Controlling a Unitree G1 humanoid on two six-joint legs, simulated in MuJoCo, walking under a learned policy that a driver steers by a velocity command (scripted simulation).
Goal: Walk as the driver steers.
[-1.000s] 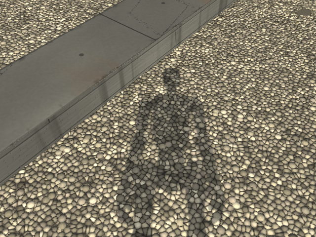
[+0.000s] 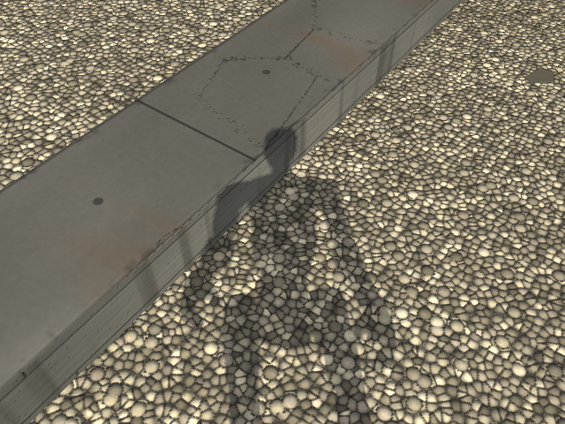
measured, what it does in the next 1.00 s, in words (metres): walks ahead: right foot, then left foot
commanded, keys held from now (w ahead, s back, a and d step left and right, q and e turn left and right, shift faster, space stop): w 1.00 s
